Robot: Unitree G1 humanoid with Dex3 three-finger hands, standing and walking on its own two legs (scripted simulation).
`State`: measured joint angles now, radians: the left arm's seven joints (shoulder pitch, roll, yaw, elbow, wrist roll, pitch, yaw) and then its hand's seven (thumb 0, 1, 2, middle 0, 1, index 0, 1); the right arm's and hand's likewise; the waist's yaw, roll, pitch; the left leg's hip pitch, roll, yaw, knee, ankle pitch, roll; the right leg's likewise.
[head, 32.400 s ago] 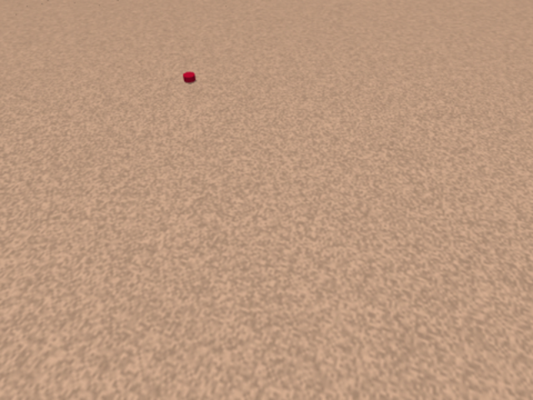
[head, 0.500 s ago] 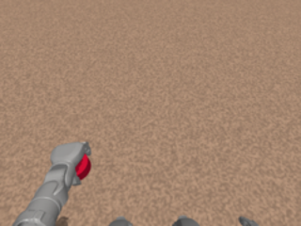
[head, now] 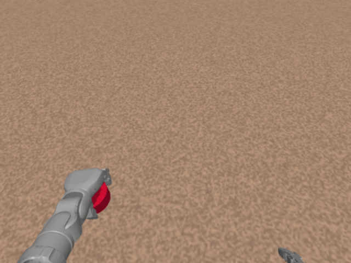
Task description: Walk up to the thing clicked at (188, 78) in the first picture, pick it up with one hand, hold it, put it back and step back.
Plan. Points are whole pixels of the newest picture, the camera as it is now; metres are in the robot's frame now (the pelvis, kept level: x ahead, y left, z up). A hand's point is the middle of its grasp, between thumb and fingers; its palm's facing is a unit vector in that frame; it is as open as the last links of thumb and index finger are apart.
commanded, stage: hold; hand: left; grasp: from above
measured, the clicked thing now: (92, 196) +0.32 +0.24 -0.09
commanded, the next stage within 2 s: crouch in 1.56 s
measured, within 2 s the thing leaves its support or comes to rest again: neither
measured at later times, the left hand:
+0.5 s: hand (91, 198) +0.29 +0.22 -0.04, palm faces -0.45 -0.06 -0.89, open 10.4 cm
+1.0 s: hand (91, 200) +0.28 +0.21 -0.02, palm faces -0.45 -0.06 -0.89, open 10.4 cm
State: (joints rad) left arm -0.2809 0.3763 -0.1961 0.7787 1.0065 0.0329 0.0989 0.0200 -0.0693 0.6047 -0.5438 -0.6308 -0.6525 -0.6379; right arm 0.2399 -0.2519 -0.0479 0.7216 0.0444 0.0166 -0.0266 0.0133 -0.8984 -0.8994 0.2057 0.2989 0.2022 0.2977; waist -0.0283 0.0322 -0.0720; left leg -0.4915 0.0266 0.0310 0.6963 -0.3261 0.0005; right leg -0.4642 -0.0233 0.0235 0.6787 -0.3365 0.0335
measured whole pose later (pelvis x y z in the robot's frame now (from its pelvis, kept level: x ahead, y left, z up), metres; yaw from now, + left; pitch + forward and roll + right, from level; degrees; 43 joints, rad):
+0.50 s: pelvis +0.00 -0.01 +0.01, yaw +0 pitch +4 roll +0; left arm -0.23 0.38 -0.20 0.68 1.01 0.02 0.01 0.02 -0.08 0.63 -0.53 -0.65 -0.64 -0.66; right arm 0.23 -0.26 -0.05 0.68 0.06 0.06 -0.03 0.01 -0.90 -0.90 0.20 0.30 0.20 0.30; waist -0.01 0.04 -0.05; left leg -0.38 0.03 0.04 0.59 -0.28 -0.01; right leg -0.36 -0.02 0.03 0.59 -0.30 0.03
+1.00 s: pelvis -0.01 -0.01 +0.02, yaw +0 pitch +1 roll +0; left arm -0.21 0.38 -0.21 0.61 0.99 0.02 -0.03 0.02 -0.07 0.61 -0.53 -0.65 -0.63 -0.66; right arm 0.20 -0.26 -0.03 0.66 0.07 0.07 -0.04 0.01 -0.90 -0.90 0.20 0.30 0.20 0.30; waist 0.00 0.05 -0.02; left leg -0.30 0.03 0.04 0.51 -0.23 -0.01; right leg -0.30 -0.02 0.03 0.54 -0.26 0.02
